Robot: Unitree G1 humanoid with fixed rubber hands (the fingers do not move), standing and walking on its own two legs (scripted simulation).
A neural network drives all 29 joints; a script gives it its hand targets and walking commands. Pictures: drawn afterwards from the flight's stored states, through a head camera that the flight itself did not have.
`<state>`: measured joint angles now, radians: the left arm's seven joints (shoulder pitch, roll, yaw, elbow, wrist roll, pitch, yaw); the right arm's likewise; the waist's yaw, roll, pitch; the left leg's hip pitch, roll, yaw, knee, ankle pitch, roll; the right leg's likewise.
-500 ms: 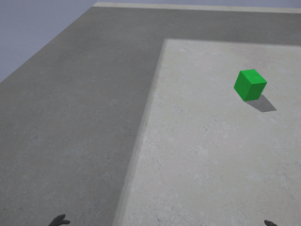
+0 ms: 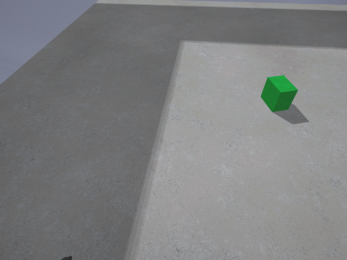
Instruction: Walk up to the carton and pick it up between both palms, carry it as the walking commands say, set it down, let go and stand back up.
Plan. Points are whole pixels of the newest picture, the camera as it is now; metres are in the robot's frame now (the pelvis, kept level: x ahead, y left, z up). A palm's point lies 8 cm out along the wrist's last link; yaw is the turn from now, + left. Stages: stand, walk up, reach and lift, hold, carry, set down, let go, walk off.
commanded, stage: walk up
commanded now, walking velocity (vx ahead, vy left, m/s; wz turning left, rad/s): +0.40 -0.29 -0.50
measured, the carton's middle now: (277, 93) +1.58 -0.80 -0.68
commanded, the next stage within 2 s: none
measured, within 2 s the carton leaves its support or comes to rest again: neither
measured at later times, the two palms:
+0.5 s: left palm (146, 251) +0.19 +0.10 -0.12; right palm out of the picture +0.24 -0.43 -0.12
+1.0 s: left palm (200, 132) +0.61 -0.05 -0.14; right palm out of the picture +0.21 -0.41 -0.10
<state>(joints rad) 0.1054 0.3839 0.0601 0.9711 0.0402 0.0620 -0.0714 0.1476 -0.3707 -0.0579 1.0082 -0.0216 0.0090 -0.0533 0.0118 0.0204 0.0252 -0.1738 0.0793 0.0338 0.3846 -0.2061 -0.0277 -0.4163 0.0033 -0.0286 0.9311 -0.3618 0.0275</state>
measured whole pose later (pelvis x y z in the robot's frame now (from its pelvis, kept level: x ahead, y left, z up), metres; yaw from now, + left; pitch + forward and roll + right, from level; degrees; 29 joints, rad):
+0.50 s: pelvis +0.15 -0.16 +0.00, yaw -16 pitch +0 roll +0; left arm 0.40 0.23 0.05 0.96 0.02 -0.05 -0.02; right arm 0.08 -0.25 -0.05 0.87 -0.04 -0.03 0.05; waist 0.07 0.04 0.04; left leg -0.56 0.12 0.09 0.91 -0.24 -0.07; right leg -0.11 0.01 0.03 0.38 -0.27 -0.01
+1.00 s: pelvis +0.40 -0.22 +0.00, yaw -25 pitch -1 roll -2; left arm 0.10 0.27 0.06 0.93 0.03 0.03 -0.08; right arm 0.47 -0.21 -0.06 1.05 -0.02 -0.08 -0.02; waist -0.05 -0.06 0.09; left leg -0.08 0.10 0.19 0.38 -0.27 -0.02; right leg -0.60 -0.09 -0.01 1.03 -0.10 0.05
